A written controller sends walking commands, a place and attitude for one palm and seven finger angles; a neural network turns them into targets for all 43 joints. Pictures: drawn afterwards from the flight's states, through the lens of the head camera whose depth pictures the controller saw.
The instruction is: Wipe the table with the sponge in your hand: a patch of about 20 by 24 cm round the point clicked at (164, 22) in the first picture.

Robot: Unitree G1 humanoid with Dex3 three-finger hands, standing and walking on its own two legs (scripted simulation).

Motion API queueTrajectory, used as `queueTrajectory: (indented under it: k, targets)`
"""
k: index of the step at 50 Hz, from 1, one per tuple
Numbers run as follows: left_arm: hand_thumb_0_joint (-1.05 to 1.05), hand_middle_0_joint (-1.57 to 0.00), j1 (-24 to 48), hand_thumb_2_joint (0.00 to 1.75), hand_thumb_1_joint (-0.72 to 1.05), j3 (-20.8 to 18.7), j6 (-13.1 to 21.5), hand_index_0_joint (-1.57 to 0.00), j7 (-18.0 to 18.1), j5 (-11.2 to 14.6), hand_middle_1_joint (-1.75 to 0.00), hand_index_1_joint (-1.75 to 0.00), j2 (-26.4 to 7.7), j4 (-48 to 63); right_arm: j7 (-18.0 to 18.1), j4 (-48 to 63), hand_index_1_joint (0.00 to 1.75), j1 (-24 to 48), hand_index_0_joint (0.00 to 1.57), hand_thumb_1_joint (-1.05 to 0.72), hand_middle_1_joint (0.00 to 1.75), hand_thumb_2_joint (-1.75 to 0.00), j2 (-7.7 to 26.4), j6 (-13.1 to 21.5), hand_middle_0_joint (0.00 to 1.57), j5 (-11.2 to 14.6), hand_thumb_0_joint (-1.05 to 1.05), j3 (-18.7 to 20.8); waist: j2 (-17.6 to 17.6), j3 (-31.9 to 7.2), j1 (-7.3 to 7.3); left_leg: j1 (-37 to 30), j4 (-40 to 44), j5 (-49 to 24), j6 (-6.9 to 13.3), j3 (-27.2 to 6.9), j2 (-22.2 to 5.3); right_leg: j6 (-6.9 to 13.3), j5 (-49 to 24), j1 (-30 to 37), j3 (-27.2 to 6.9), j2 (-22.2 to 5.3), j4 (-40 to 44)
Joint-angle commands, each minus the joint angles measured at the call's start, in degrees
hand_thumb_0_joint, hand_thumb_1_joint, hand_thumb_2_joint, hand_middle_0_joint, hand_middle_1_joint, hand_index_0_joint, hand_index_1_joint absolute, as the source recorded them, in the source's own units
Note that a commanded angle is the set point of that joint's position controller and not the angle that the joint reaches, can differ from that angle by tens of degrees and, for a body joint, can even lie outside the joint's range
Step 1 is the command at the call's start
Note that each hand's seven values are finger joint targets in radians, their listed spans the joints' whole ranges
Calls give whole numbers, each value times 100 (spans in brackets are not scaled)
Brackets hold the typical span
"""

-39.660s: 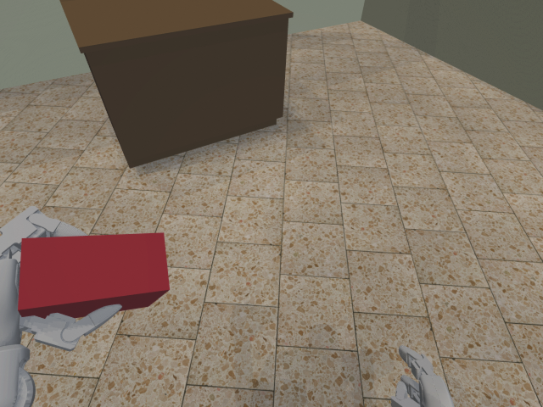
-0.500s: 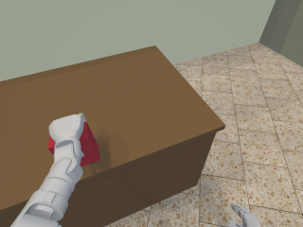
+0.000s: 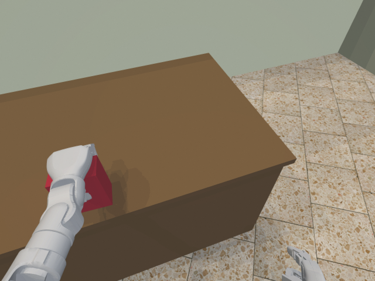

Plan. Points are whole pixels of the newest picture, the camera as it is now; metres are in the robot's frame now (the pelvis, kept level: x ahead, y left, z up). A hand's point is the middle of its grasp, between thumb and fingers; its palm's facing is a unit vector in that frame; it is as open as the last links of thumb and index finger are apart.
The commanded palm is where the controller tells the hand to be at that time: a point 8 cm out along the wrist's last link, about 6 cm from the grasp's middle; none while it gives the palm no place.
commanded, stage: wipe forward along the middle lane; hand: left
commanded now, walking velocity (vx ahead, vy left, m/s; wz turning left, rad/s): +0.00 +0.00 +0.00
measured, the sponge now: (86, 191) +0.32 +0.30 -0.03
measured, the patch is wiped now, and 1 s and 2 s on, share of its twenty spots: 1.00 1.00 1.00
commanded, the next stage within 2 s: slide back across to the first lane in 1.52 s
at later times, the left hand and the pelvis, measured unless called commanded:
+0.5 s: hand (80, 161) +0.37 +0.31 +0.03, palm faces -0.12 +0.02 -0.99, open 10.0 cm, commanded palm +0.35 +0.30 +0.04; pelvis -0.02 +0.00 -0.01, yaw +0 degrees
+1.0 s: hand (79, 147) +0.41 +0.33 +0.03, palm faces -0.16 +0.03 -0.99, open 10.0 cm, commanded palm +0.41 +0.33 +0.05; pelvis -0.04 -0.02 -0.03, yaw -1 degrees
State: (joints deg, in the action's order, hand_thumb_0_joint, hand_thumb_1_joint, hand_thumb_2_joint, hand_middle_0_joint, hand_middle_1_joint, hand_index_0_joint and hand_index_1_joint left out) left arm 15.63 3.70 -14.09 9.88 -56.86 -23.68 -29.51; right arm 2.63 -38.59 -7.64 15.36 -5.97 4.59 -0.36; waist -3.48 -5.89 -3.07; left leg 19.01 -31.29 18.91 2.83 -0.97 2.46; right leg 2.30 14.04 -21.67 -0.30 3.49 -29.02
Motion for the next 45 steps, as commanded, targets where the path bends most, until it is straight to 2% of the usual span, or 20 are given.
queueTrajectory:
  k: [1, 3, 4, 6, 8, 13, 15, 17, 20, 22, 25, 28, 30, 34, 35, 37, 39, 41, 44, 45]
  targets:
    - [0, -120, 1264, 130, 10, -299, -62, -120, 114, -187, -160, -160, -1055, -127, 23, 639, 30, 374, 20, -90, 30, -90, 727, 241, 20, -38, 0, 272, 545, -807, 139, 206, 254, -1511, -60, -84, -46, 181, -1384, 687, -84, -102, 183]
    - [0, -120, 1438, 130, 10, -398, -34, -120, 146, -208, -160, -160, -1191, -239, 30, 622, 30, 317, 20, -90, 30, -90, 753, 228, 20, -41, 0, 283, 533, -991, 132, 205, 212, -1559, -70, -106, -57, 185, -1367, 684, -84, -101, 118]
    - [0, -120, 1554, 130, 10, -155, -37, -120, 150, -224, -160, -160, -934, -282, 29, 626, 30, 309, 20, -90, 30, -90, 725, 230, 20, -39, 0, 285, 462, -968, 189, 180, 186, -1563, -82, -105, -64, 190, -1320, 556, -33, -93, 94]
    - [0, -120, 1645, 130, 10, -106, -56, -120, 170, -218, -160, -160, -866, -490, 24, 599, 30, 231, 20, -90, 30, -90, 752, 232, 20, -38, 0, 298, 560, -1015, 213, 215, 135, -1546, -89, -130, -81, 190, -1251, 434, 4, -77, 62]
    - [0, -120, 1836, 130, 10, -271, -36, -120, 183, -227, -160, -160, -1103, -738, 40, 559, 30, 143, 20, -90, 30, -90, 788, 211, 20, -46, 0, 295, 667, -1063, 238, 316, 96, -1459, -82, -149, -88, 176, -1162, 406, -6, -77, 28]
    - [0, -120, 2494, 130, 10, -185, 62, -120, 200, -306, -160, -160, -1168, -1268, 66, 485, 30, -56, 20, -90, 30, -90, 824, 186, 20, -57, 0, 289, 692, -934, 390, 547, 8, -1116, -63, -169, -98, 158, -762, 32, 29, -71, -29]
    - [0, -120, 2486, 130, 10, -112, 116, -120, 198, -305, -160, -160, -1090, -1483, 54, 490, 30, -144, 20, -90, 30, -90, 818, 179, 20, -59, 0, 289, 607, -1004, 372, 638, -51, -1107, -74, -153, -89, 167, -774, -9, 39, -69, -79]
    - [0, -120, 2498, 130, 10, -337, 198, -120, 205, -294, -160, -160, -1322, -1639, 51, 474, 30, -201, 20, -90, 30, -90, 844, 171, 20, -75, 0, 297, 628, -1200, 306, 725, -88, -1159, -66, -157, -100, 181, -868, 81, -16, -64, -111]
    - [0, -120, 2616, 130, 10, -149, 283, -120, 224, -273, -160, -160, -1157, -1949, 38, 452, 30, -346, 20, -90, 30, -90, 844, 163, 20, -68, 0, 302, 686, -1043, 418, 920, -170, -898, -48, -127, -91, 136, -674, -128, 11, -64, -132]
    - [0, -120, 2849, 130, 10, -310, 339, -120, 237, -306, -160, -160, -1398, -2166, 53, 408, 30, -421, 20, -90, 30, -90, 886, 171, 20, -70, 0, 298, 761, -995, 445, 1081, -177, -782, -39, -154, -115, 139, -534, -246, -12, -57, -140]
    - [0, -120, 3319, 130, 10, -93, 414, -120, 304, -362, -160, -160, -1326, -2360, 54, 345, 30, -585, 20, -90, 30, -90, 889, 190, 20, -60, 0, 305, 669, -878, 613, 1219, -248, -479, -16, -133, -112, 113, -216, -544, -13, -58, -162]
    - [0, -120, 3289, 130, 10, -359, 496, -120, 369, -354, -160, -160, -1631, -2557, 50, 301, 30, -750, 20, -90, 30, -90, 912, 200, 20, -79, 0, 339, 727, -1282, 541, 1318, -353, -564, 3, -112, -112, 103, -366, -355, -71, -60, -235]
    - [0, -120, 3354, 130, 10, -249, 529, -120, 377, -294, -160, -160, -1535, -2631, 45, 301, 30, -804, 20, -90, 30, -90, 908, 210, 20, -69, 0, 330, 763, -1292, 587, 1450, -403, -474, 6, -77, -100, 74, -377, -359, -106, -68, -225]
    - [0, -120, 3653, 130, 10, -445, 578, -120, 418, -333, -160, -160, -1954, -2892, 47, 212, 30, -940, 20, -90, 30, -90, 940, 220, 20, -65, 0, 326, 662, -1305, 645, 1685, -468, -316, 23, -45, -107, 52, -280, -382, -167, -78, -233]
    - [0, -120, 3629, 130, 10, -387, 587, -120, 422, -307, -160, -160, -1873, -2919, 38, 210, 30, -958, 20, -90, 30, -90, 941, 231, 20, -69, 0, 326, 683, -1340, 668, 1724, -501, -339, 39, -16, -97, 38, -367, -342, -193, -81, -223]
    - [0, -120, 3770, 130, 10, -594, 622, -120, 423, -328, -160, -160, -2201, -2978, 38, 176, 30, -988, 20, -90, 30, -90, 977, 230, 20, -72, 0, 322, 652, -1425, 660, 1826, -529, -326, 42, -10, -100, 41, -377, -297, -241, -83, -219]
    - [0, -120, 4050, 130, 10, -517, 616, -120, 414, -363, -160, -160, -2332, -3185, 58, 142, 30, -1084, 20, -90, 30, -90, 994, 241, 20, -56, 0, 294, 776, -1254, 803, 2046, -566, -49, 54, 18, -95, -11, -109, -373, -287, -95, -173]
    - [0, -120, 4220, 130, 10, -479, 638, -120, 391, -392, -160, -160, -2408, -3255, 55, 146, 30, -1126, 20, -90, 30, -90, 1008, 274, 20, -49, 0, 275, 680, -1209, 846, 2146, -587, 49, 60, 39, -93, -16, 0, -422, -306, -97, -163]
    - [0, -120, 4381, 130, 10, -723, 681, -120, 332, -440, -160, -160, -2892, -3394, 59, 133, 30, -1235, 20, -90, 30, -90, 1040, 274, 20, -57, 0, 258, 613, -1473, 820, 2301, -687, 70, 69, 79, -81, -28, 3, -259, -378, -97, -206]
    - [0, -120, 4509, 130, 10, -630, 692, -120, 291, -436, -160, -160, -2876, -3419, 72, 158, 30, -1238, 20, -90, 30, -90, 1040, 286, 20, -46, 0, 241, 569, -1386, 902, 2370, -698, 167, 67, 97, -78, -41, 84, -304, -410, -105, -165]
